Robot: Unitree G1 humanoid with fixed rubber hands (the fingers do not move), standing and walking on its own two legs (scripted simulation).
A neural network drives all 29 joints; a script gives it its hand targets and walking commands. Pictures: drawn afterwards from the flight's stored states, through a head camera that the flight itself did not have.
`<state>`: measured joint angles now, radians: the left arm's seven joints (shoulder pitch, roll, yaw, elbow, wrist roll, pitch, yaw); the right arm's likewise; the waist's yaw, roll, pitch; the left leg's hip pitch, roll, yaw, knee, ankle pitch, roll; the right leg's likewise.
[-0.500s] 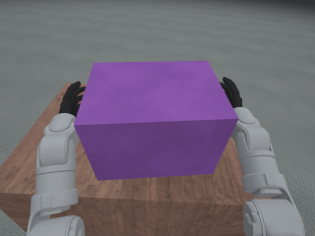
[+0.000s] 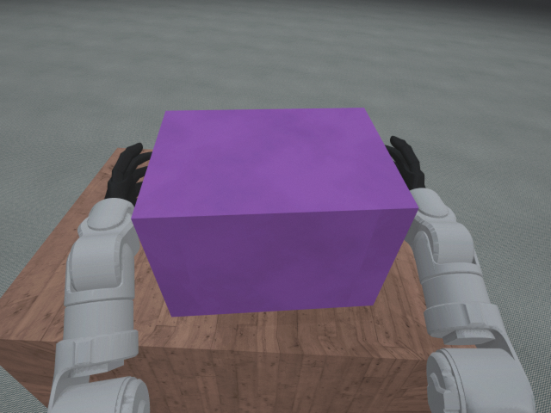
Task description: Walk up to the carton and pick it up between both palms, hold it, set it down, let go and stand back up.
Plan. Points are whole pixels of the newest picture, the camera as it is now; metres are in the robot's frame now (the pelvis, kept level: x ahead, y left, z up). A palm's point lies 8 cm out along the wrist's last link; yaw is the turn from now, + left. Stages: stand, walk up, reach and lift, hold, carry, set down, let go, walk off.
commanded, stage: hold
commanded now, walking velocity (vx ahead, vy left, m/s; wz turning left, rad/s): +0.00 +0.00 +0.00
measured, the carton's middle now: (270, 209) +0.37 -0.03 +0.16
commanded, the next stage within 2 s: set down in 0.36 s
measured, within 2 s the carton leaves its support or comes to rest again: neither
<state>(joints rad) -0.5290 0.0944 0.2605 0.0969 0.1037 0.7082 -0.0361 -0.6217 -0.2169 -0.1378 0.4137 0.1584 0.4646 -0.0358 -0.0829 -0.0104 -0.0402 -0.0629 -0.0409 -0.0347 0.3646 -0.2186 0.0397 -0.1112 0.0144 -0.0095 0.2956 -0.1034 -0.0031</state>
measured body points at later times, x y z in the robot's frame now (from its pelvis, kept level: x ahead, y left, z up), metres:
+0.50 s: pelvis +0.00 +0.00 +0.00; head -0.05 +0.01 +0.45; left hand +0.37 +0.17 +0.20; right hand +0.36 -0.22 +0.20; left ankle -0.01 +0.09 -0.75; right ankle +0.04 -0.12 -0.75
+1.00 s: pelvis +0.02 -0.01 +0.00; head +0.00 +0.00 +0.45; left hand +0.39 +0.15 +0.16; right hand +0.36 -0.25 +0.15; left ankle -0.01 +0.09 -0.75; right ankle +0.04 -0.12 -0.75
